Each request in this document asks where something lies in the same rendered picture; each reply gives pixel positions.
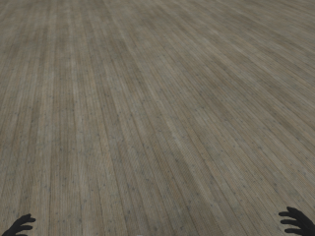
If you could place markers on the right robot hand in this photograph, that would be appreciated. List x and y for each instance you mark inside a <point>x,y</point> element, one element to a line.
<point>307,227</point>

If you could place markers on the left robot hand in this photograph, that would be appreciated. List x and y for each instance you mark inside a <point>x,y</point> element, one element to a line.
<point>18,226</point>

